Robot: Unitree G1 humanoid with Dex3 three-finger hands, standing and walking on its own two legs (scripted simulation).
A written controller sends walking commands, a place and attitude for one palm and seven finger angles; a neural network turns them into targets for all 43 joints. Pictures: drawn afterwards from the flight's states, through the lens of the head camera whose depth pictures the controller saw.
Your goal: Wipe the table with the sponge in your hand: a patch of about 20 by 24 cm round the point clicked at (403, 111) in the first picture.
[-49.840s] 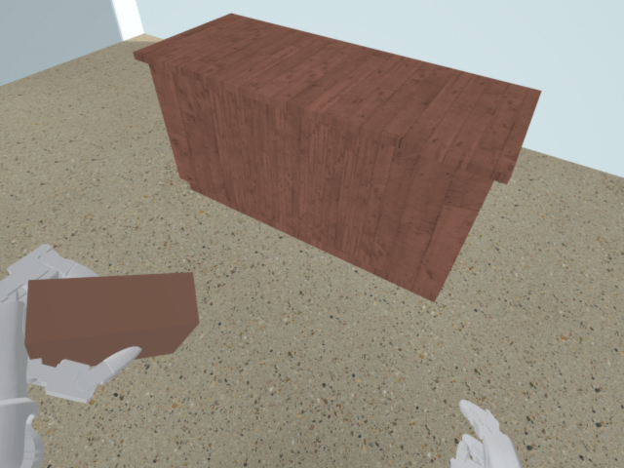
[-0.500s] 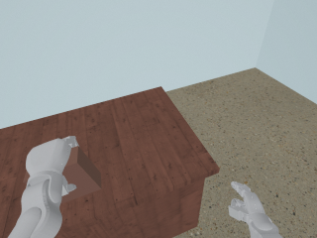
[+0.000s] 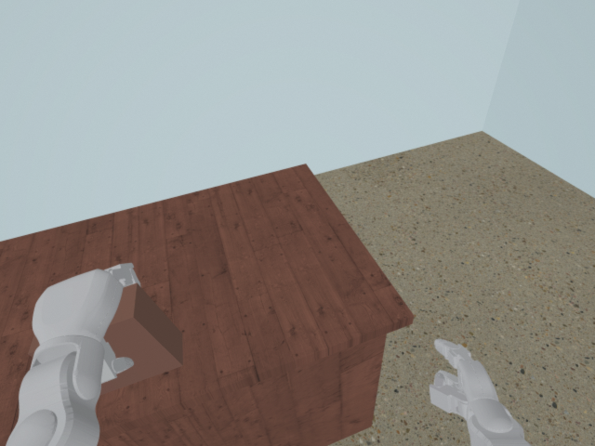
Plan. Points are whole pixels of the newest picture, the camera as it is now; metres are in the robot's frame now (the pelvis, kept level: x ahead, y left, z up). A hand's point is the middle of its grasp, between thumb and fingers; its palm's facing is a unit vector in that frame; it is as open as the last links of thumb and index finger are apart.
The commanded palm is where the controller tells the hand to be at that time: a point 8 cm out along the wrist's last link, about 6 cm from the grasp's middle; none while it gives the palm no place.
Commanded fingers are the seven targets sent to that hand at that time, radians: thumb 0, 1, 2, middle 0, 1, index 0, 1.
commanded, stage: bring the sponge back beside the body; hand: left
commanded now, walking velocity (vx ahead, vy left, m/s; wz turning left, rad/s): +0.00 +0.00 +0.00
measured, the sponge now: (125, 350) +0.20 +0.28 +0.05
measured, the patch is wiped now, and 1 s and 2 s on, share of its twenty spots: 1.00 1.00 1.00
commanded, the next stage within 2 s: step back with the hand held close in 0.68 s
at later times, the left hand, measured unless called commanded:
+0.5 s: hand (89, 341) +0.18 +0.29 +0.11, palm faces +0.09 -0.14 -0.99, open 9.5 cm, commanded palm +0.15 +0.29 +0.18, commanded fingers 0.00 0.10 1.30 -1.20 -1.60 -1.20 -1.60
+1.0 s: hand (119, 311) +0.20 +0.25 +0.14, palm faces +0.30 -0.87 -0.40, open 9.5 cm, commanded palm +0.15 +0.29 +0.17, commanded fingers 0.00 0.10 1.30 -1.20 -1.60 -1.20 -1.60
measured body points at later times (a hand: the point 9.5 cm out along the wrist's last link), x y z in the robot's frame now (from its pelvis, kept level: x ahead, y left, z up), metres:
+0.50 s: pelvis -0.01 +0.01 +0.00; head -0.05 -0.03 +0.45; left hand +0.17 +0.29 +0.16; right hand +0.25 -0.18 -0.06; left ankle +0.01 +0.12 -0.74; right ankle -0.01 -0.08 -0.74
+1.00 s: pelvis -0.01 +0.01 -0.01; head -0.01 +0.02 +0.44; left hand +0.18 +0.29 +0.17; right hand +0.21 -0.20 -0.07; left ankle +0.01 +0.12 -0.74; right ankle -0.01 -0.08 -0.74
